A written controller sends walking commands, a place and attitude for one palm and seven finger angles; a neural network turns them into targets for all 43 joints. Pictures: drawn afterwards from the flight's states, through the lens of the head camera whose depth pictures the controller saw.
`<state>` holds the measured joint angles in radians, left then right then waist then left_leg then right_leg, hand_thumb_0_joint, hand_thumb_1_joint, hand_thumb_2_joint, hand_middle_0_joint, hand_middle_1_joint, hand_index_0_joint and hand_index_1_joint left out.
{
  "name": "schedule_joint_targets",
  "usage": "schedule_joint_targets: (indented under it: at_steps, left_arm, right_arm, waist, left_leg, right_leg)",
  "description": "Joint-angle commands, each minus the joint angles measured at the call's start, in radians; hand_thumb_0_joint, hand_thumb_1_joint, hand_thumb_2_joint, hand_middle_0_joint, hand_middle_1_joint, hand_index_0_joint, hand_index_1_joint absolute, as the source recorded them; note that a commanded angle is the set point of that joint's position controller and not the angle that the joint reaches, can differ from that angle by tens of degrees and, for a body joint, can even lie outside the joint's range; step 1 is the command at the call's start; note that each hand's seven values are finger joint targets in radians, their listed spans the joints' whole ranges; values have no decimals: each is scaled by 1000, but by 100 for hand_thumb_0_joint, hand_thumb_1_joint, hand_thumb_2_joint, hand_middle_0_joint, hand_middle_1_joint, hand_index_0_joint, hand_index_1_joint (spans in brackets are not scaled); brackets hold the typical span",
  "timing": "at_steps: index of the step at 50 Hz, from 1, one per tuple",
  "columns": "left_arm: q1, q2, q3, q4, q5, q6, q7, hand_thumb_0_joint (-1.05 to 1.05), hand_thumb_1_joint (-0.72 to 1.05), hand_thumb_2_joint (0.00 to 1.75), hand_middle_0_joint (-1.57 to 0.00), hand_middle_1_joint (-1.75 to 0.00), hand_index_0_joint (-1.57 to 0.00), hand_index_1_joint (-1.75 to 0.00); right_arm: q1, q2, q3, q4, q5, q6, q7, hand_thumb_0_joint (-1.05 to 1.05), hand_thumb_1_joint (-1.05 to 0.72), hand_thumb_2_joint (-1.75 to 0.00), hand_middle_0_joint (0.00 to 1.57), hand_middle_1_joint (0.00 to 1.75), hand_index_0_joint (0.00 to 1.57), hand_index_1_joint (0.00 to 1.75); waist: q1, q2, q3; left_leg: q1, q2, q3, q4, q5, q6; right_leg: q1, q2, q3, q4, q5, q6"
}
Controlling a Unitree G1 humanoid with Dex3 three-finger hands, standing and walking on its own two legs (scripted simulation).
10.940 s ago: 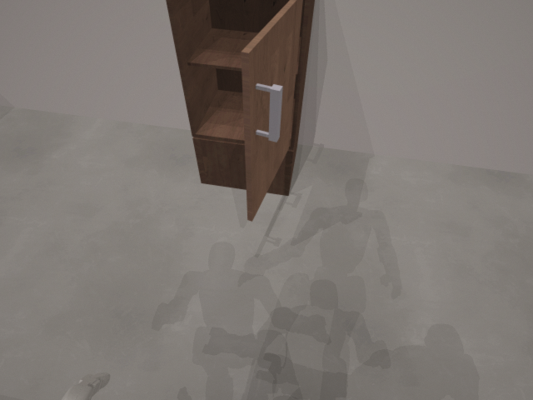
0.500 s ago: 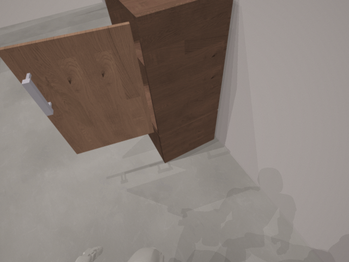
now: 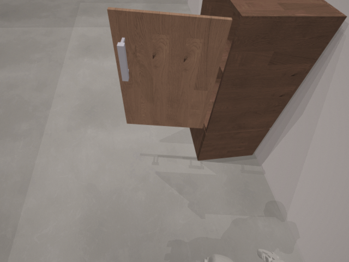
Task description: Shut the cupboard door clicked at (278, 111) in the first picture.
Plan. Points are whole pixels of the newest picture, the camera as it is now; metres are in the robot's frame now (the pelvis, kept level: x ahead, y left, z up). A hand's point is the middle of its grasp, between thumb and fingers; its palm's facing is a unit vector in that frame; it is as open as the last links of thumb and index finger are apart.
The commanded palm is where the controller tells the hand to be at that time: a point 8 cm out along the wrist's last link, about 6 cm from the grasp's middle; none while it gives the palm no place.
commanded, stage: turn to face it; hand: left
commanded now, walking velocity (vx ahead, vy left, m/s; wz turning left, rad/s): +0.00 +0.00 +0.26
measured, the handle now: (124, 59) +0.78 +0.27 -0.02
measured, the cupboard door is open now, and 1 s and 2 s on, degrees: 80 80 80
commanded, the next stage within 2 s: take the last steps up to it in 0.04 s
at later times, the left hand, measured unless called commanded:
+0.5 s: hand out of the picture -0.03 +0.13 -0.15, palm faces +0.18 -0.95 -0.24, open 7.4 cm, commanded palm none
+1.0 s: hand out of the picture +0.10 +0.24 -0.18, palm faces +0.19 -0.97 -0.18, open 7.4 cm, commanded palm none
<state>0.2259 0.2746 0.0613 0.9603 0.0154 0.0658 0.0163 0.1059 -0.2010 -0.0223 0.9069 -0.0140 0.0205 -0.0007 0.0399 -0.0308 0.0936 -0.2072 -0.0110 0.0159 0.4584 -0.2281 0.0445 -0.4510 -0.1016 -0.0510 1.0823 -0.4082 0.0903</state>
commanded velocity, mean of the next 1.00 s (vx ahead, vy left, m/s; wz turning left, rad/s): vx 0.26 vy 0.02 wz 0.07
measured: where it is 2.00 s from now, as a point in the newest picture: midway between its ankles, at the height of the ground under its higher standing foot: (162, 246)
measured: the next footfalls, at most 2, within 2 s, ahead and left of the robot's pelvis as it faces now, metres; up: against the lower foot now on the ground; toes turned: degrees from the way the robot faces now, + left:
right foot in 0.26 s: +0.03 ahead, -0.14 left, +0.00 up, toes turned +0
left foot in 0.80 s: +0.16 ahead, +0.16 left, +0.00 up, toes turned +16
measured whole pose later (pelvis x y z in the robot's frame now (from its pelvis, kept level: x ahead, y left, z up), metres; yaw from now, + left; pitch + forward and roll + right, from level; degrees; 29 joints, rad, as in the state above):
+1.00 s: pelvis +0.14 +0.07 +0.00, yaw +7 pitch -1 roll +1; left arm 0.32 0.18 0.06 1.10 0.03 -0.01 0.01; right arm 0.19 -0.14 -0.05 1.00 -0.01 -0.10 -0.03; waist 0.03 -0.04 0.04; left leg -0.14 0.00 0.18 0.40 -0.24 0.05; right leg -0.48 -0.11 -0.08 1.12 -0.30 0.00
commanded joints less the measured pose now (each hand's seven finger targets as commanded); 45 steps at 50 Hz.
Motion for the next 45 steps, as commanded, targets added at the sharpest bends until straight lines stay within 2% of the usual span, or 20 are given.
schedule_joint_targets:
  at_steps: [1, 8, 11, 12, 13, 14, 16, 17, 18, 20, 28, 33, 36, 37, 38, 39, 40, 41, 43, 45]
  left_arm:
    - [-20, 56, 10, -69, -4, -24, 5, 0, 90, 90, -20, -30, -20, -30]
    - [-7, 13, -1, -62, -11, -40, 10, 0, 90, 90, -20, -30, -20, -30]
    - [113, 14, 2, -15, -3, -62, 4, 0, 90, 90, -20, -30, -20, -30]
    - [164, 67, 14, 1, 12, -73, 6, 0, 90, 90, -20, -30, -20, -30]
    - [198, 173, 36, -6, 25, -79, 12, 0, 90, 90, -20, -30, -20, -30]
    - [190, 173, 29, -19, 5, -76, 16, 0, 90, 90, -20, -30, -20, -30]
    - [82, 112, 26, -27, 2, -96, 17, 0, 90, 90, -20, -30, -20, -30]
    - [51, 75, 12, -30, 1, -105, 13, 0, 90, 90, -20, -30, -20, -30]
    - [53, 47, 6, -25, -2, -112, 12, 0, 90, 90, -20, -30, -20, -30]
    - [94, 28, 3, -8, -1, -126, 11, 0, 90, 90, -20, -30, -20, -30]
    - [289, 2, -4, 94, 11, -147, 13, 0, 90, 90, -20, -30, -20, -30]
    - [320, 12, -3, 142, 20, -145, 13, 0, 90, 90, -20, -30, -20, -30]
    - [297, 25, 2, 152, 17, -135, 14, 0, 90, 90, -20, -30, -20, -30]
    - [280, 23, 3, 156, 12, -132, 14, 0, 90, 90, -20, -30, -20, -30]
    - [267, 13, 2, 154, 10, -128, 12, 0, 90, 90, -20, -30, -20, -30]
    - [289, -33, -6, 145, 1, -125, 6, 0, 90, 90, -20, -30, -20, -30]
    - [276, -83, -20, 111, -5, -124, 1, 0, 90, 90, -20, -30, -20, -30]
    - [212, -60, -14, 86, 0, -118, 7, 0, 90, 90, -20, -30, -20, -30]
    - [144, -62, -11, 91, 1, -114, -3, 0, 90, 90, -20, -30, -20, -30]
    - [143, -78, -3, 111, 11, -105, -16, 0, 90, 90, -20, -30, -20, -30]
  right_arm:
    - [91, -197, -58, -28, -4, -9, -19, 0, -90, -90, 20, 30, 20, 30]
    - [92, -178, -60, 1, -12, -1, -15, 0, -90, -90, 20, 30, 20, 30]
    - [75, -150, -57, 9, -5, -2, -12, 0, -90, -90, 20, 30, 20, 30]
    - [84, -98, -52, 7, 2, -2, -9, 0, -90, -90, 20, 30, 20, 30]
    - [72, -39, -39, -27, 8, -3, -3, 0, -90, -90, 20, 30, 20, 30]
    - [15, -126, -63, -38, -12, 3, 5, 0, -90, -90, 20, 30, 20, 30]
    - [62, -118, -74, 1, -20, 13, 21, 0, -90, -90, 20, 30, 20, 30]
    - [113, -104, -76, 31, -21, 15, 26, 0, -90, -90, 20, 30, 20, 30]
    - [157, -89, -75, 55, -21, 14, 30, 0, -90, -90, 20, 30, 20, 30]
    - [186, -66, -71, 70, -20, 11, 31, 0, -90, -90, 20, 30, 20, 30]
    - [65, -50, -61, 46, -16, -14, 38, 0, -90, -90, 20, 30, 20, 30]
    - [-22, -13, -39, 27, -8, -35, 43, 0, -90, -90, 20, 30, 20, 30]
    - [33, -6, -32, 46, -2, -53, 37, 0, -90, -90, 20, 30, 20, 30]
    - [94, -15, -35, 68, -5, -60, 32, 0, -90, -90, 20, 30, 20, 30]
    - [211, -54, -43, 109, -7, -69, 23, 0, -90, -90, 20, 30, 20, 30]
    - [350, -144, -64, 147, -14, -79, 8, 0, -90, -90, 20, 30, 20, 30]
    - [454, -233, -86, 171, -12, -79, -6, 0, -90, -90, 20, 30, 20, 30]
    - [457, -237, -80, 174, -7, -66, -15, 0, -90, -90, 20, 30, 20, 30]
    - [297, -141, -57, 140, -4, -74, -23, 0, -90, -90, 20, 30, 20, 30]
    - [227, -66, -35, 127, -5, -89, -22, 0, -90, -90, 20, 30, 20, 30]
  waist:
    - [-61, 159, -120]
    - [-51, 187, -123]
    - [7, 132, -139]
    - [30, -28, -118]
    - [53, -316, -64]
    - [63, -180, 23]
    - [-11, -135, 74]
    - [-44, -96, 81]
    - [-56, -91, 60]
    - [-51, -102, 24]
    - [17, -118, 38]
    - [33, -147, 54]
    - [5, -164, 30]
    - [-27, -145, 6]
    - [-82, -52, -46]
    - [-133, 153, -162]
    - [-155, 378, -219]
    - [-156, 282, -194]
    - [-107, 169, -74]
    - [-65, 145, 7]
  left_leg:
    - [140, 257, -227, -136, 453, 128]
    - [36, 239, -303, -141, 268, 130]
    - [-152, 162, -271, -85, -150, 68]
    - [-310, 53, -177, 84, -300, 7]
    - [-502, -64, -44, 366, -361, -53]
    - [-501, -4, -100, 519, -319, -49]
    - [-456, 33, -104, 638, -153, -48]
    - [-427, 39, -88, 672, -74, -57]
    - [-404, 46, -68, 680, -23, -65]
    - [-412, 45, -42, 687, 45, -83]
    - [-519, 105, -8, 529, 59, -90]
    - [-387, 93, 65, 263, -29, -67]
    - [-192, 58, 104, 139, -45, -41]
    - [-68, 32, 130, 67, -2, -35]
    - [126, 26, 124, 4, 26, -29]
    - [345, 177, -45, -32, 11, 9]
    - [457, 406, -382, -139, 83, 92]
    - [411, 453, -406, -190, 69, 127]
    - [202, 394, -294, -226, 19, 126]
    - [54, 330, -149, -263, 113, 94]
  right_leg:
    - [-41, 3, 27, -73, -5, 6]
    - [142, 51, 13, -353, -15, -26]
    - [416, 60, -6, -643, 120, -39]
    - [524, -54, 121, -780, -25, -71]
    - [528, -320, 487, -954, -273, -169]
    - [331, -389, 533, -1020, -393, -223]
    - [194, -306, 443, -1037, -371, -190]
    - [175, -250, 328, -1010, -270, -162]
    - [188, -212, 236, -991, -171, -146]
    - [255, -174, 137, -970, -38, -138]
    - [432, -216, 149, -968, 41, -198]
    - [418, -219, 84, -907, 249, -210]
    - [352, -209, 44, -818, 353, -197]
    - [306, -178, 11, -750, 380, -177]
    - [228, -135, -31, -583, 405, -155]
    - [95, -53, -100, -329, 246, -115]
    - [-126, 57, -114, -51, -179, -76]
    - [-177, 34, -11, 76, -187, -103]
    - [-181, -35, 15, 156, -35, -107]
    - [-115, -56, 26, 117, 71, -96]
